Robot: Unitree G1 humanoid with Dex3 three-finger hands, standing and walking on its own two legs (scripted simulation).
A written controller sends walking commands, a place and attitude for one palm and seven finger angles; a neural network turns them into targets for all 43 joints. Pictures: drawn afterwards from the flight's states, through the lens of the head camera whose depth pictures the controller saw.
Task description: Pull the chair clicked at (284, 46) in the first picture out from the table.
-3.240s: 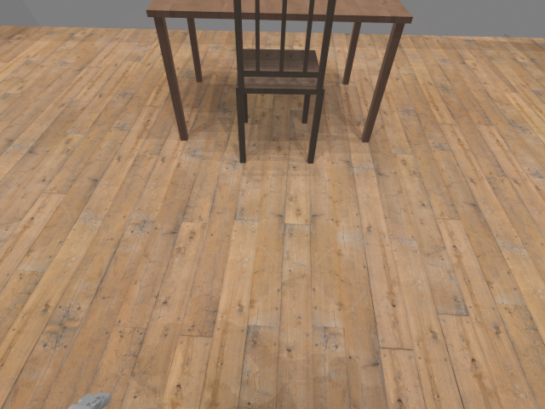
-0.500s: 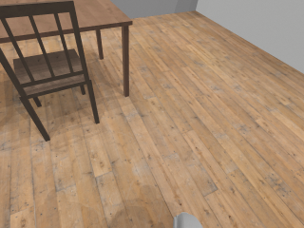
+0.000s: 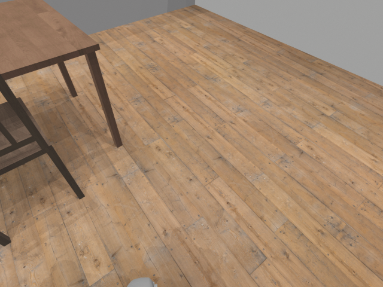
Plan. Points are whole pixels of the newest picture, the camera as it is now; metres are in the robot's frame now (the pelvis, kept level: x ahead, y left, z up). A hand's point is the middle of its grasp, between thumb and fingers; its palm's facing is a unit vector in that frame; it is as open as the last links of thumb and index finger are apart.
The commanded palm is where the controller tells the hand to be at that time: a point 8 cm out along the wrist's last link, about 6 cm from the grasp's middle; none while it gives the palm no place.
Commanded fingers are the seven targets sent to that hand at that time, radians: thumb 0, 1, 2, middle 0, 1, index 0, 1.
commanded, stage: walk to a spot facing it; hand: left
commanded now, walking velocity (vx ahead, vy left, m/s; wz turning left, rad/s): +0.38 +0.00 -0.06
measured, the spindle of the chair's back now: out of the picture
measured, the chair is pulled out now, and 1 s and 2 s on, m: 0.00 0.00 0.00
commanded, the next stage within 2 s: turn to face it in 0.62 s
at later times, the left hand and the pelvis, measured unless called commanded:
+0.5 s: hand (89, 264) +0.21 +0.26 -0.18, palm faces -0.06 -0.99 -0.15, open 7.4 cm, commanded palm none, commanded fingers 0.00 0.90 0.90 -0.20 -0.30 -0.20 -0.30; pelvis +0.19 +0.08 +0.01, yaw -10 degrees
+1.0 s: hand (151, 185) +0.43 +0.14 -0.15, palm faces -0.29 -0.94 -0.19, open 7.4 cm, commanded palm none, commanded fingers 0.00 0.90 0.90 -0.20 -0.30 -0.20 -0.30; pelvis +0.26 +0.02 +0.00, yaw -15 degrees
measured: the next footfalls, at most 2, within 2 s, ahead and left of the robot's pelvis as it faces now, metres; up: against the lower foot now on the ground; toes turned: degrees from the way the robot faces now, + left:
left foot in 0.28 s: +0.28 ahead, +0.17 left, +0.00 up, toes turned +7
right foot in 0.80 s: +0.29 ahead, -0.10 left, +0.00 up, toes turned -27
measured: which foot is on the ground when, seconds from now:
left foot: up 0.00-0.26, down 0.28-0.80, up 0.82-1.00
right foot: down 0.00-0.30, up 0.32-0.78, down 0.80-1.00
